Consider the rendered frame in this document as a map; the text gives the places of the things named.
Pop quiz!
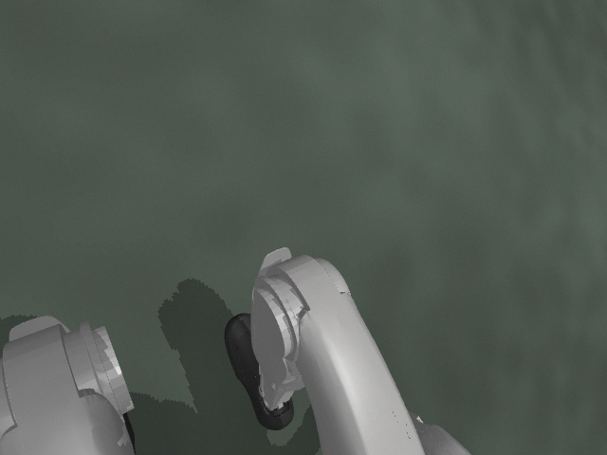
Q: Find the right robot foot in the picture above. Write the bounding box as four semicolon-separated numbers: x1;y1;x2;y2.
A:
225;313;294;430

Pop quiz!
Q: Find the right robot hand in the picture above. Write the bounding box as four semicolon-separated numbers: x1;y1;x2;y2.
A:
408;411;471;455

